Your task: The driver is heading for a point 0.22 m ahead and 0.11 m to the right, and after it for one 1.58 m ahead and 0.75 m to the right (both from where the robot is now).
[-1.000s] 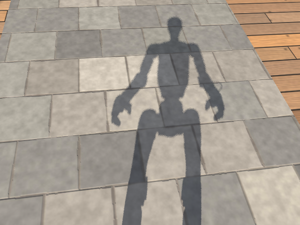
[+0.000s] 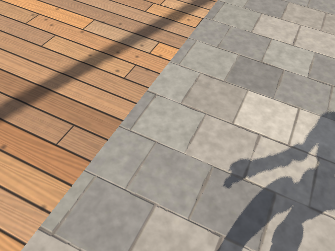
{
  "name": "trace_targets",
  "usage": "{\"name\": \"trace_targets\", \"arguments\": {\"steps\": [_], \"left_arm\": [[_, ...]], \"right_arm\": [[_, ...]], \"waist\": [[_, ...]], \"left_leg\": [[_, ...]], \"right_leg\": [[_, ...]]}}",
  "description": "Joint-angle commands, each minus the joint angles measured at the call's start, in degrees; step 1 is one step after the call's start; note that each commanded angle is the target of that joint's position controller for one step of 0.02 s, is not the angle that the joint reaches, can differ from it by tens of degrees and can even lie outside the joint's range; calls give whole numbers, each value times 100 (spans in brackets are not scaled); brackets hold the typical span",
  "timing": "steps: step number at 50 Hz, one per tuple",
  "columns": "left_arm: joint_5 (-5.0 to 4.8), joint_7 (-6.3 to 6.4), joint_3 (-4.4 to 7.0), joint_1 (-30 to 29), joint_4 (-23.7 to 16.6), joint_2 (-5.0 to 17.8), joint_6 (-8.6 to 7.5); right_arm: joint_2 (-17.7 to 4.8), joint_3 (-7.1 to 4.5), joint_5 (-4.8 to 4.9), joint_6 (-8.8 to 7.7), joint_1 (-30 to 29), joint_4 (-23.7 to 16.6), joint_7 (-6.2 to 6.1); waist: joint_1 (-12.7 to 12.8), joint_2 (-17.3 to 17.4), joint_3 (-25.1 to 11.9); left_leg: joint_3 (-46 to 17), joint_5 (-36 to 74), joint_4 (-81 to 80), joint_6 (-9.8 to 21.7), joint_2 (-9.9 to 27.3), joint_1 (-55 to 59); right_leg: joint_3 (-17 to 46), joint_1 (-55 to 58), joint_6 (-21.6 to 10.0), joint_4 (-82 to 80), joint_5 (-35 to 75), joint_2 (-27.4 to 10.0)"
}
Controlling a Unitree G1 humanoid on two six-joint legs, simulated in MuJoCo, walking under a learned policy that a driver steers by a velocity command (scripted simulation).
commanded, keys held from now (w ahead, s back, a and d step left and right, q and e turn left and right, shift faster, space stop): w+e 1.00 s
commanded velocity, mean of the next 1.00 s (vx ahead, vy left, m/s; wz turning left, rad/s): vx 0.46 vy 0.00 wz -0.41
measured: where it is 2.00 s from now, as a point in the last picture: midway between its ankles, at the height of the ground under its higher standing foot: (252, 162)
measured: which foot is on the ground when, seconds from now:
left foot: down 0.00-0.42, up 0.44-0.84, down 0.86-1.00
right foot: up 0.00-0.40, down 0.42-0.86, up 0.88-1.00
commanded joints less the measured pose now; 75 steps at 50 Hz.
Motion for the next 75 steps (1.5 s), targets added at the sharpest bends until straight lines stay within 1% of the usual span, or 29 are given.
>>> {"name": "trace_targets", "arguments": {"steps": [1,8,14,19,20,21,22,23,24,26,30,34,38,42,43,44,45,46,48,50,64,66,68,69,70,71,72,73,75], "left_arm": [[37,-80,114,-502,-353,584,-214],[-50,-123,-29,-689,-394,195,-165],[-14,-318,-185,-1348,-786,-45,-265],[-41,-354,29,-341,-833,445,-228],[-49,-270,175,527,-694,725,-203],[-33,-133,286,1430,-576,1062,-111],[-52,-91,355,1323,-701,1435,-131],[-10,-56,249,1401,-672,1001,-137],[21,-22,192,1187,-701,778,-162],[23,-19,84,438,-835,434,-221],[68,86,91,126,-960,518,-225],[-16,171,155,344,-867,713,-165],[-71,204,163,837,-724,721,-48],[9,186,95,761,-779,462,-23],[84,145,-48,799,-879,58,-54],[-24,132,-184,1549,-1064,-360,-128],[-147,150,-110,1560,-995,204,-127],[-132,166,4,994,-1024,596,-87],[23,169,36,390,-1197,551,-48],[-35,107,40,409,-1240,360,11],[-6,-219,-83,-1071,-1668,10,33],[37,-220,33,-774,-1668,218,68],[11,-122,346,857,-1250,732,133],[-52,5,477,1556,-1096,1209,187],[-30,-27,463,1278,-1302,1671,75],[-20,-69,336,1360,-1326,1122,-18],[-1,-70,253,1145,-1242,885,-94],[4,-57,179,783,-1256,683,-125],[124,-14,59,248,-1348,373,-140]], "right_arm": [[-821,-174,-82,-237,3,-319,-100],[-813,-187,-171,-326,323,-23,-184],[-870,-233,-56,-313,593,320,-222],[-1201,-297,-88,-106,481,364,-382],[-1252,-295,-59,-101,345,330,-391],[-1071,-203,-141,-183,366,227,-378],[-230,59,-173,-366,972,9,-241],[-781,-25,49,-612,367,-46,-122],[-917,-45,255,-712,-208,-266,-68],[-855,-50,-26,-744,-433,-293,-119],[-676,-15,-173,-496,-84,-253,-119],[-348,140,-193,-499,-1022,-482,-123],[-574,50,-10,-577,-1507,-603,-56],[-936,-201,-3,-665,-631,-435,-57],[-1223,-295,-115,-685,119,-402,-105],[-1739,-414,-245,-608,630,-236,-98],[-1347,-366,-125,-567,690,-196,-51],[-949,-260,-93,-537,430,-270,-76],[-672,-154,-150,-475,-27,-233,-97],[-545,-118,-165,-497,-183,-145,-120],[-1215,-375,78,-343,47,588,-145],[-1397,-435,137,-277,8,608,-166],[-1303,-390,162,-220,-31,575,-196],[-777,-202,-102,-249,181,435,-190],[-325,-14,-161,-418,513,75,-138],[-947,-133,85,-577,-286,4,-78],[-1034,-147,201,-661,-607,-129,-55],[-964,-122,93,-689,-543,-1,-96],[-972,-161,-79,-605,-336,134,-103]], "waist": [[-190,1092,257],[-373,770,471],[-589,620,807],[165,1145,-362],[670,999,-833],[1010,373,-1421],[338,-1208,-2199],[790,-344,-2439],[760,-77,-1530],[167,603,-432],[-258,176,-14],[120,-11,43],[362,-211,-169],[-240,-393,-490],[-580,120,-1181],[-289,1969,-1927],[-393,1930,-1792],[-573,1264,-1050],[-458,788,-285],[-267,1026,-47],[-471,662,402],[-196,814,94],[692,657,-779],[755,-420,-1244],[174,-1332,-2089],[669,-478,-1976],[574,-379,-1133],[290,127,-734],[-100,14,-443]], "left_leg": [[-1726,486,-1985,808,1458,1232],[-174,1702,-2327,538,1234,1161],[443,2782,-2250,422,1473,1627],[779,7454,101,158,1524,2237],[887,7241,1310,23,1379,1582],[775,4799,3052,-151,1100,18],[122,-1228,5529,-641,-344,-2529],[-1037,-1168,5936,-464,-171,-3151],[-1018,-740,5558,-326,169,-3401],[-815,-252,4281,-296,594,-2928],[-505,36,3306,-659,748,-2206],[-248,1733,1311,-848,440,-1610],[-465,2160,259,-821,169,-1317],[-496,1448,-209,-309,236,-64],[-1298,953,-211,80,1097,1161],[-3955,-198,-748,1027,2461,2946],[-5006,-1698,-1137,1135,2673,2927],[-4078,-1746,-1215,878,2372,2356],[-2530,-100,-1272,643,1840,1210],[-1696,600,-1557,574,1569,647],[604,2651,-1691,406,1736,1345],[848,4622,-892,293,1722,1556],[1169,5240,1290,13,1398,806],[1125,1637,3213,-258,1034,-901],[42,-1844,4859,-508,-96,-2883],[-713,-1423,5192,-433,148,-3505],[-601,-816,4904,-324,360,-3784],[-579,-325,4436,-306,643,-3430],[-579,188,3812,-390,921,-2620]], "right_leg": [[309,-1886,0,86,1099,-337],[428,-1777,260,-1282,2555,26],[-27,-1625,-34,-2576,2651,236],[-643,49,-655,-2628,1492,999],[-511,1470,-891,-2973,1832,1101],[812,3399,-1249,-2979,1635,268],[4416,5394,-2637,-3425,818,-1439],[4903,5380,-2538,-4188,158,-1440],[3966,4637,-2184,-4326,161,-1249],[2860,2749,-1824,-4534,1301,-709],[2020,1071,-1862,-4897,2579,-338],[1374,452,-1395,-4692,2188,225],[1985,1108,-1137,-4178,1466,4],[2358,1380,-713,-2973,1501,23],[1947,925,-489,-1505,1047,366],[1118,-953,-91,526,-1060,1170],[1146,-1844,-12,1459,-1015,725],[1107,-2057,28,1753,-443,497],[928,-1827,73,1414,263,173],[831,-1424,86,1029,505,-27],[-19,-955,-187,-2263,1817,75],[-336,-282,-443,-2382,1239,430],[-448,2047,-844,-2832,1518,905],[1218,3763,-1240,-2816,1777,-157],[4745,4993,-2382,-3801,67,-1377],[4795,4852,-2167,-4404,-426,-1399],[4002,4171,-1949,-4466,-76,-1242],[3290,3319,-1727,-4420,613,-1011],[2444,2171,-1556,-4571,1837,-662]]}}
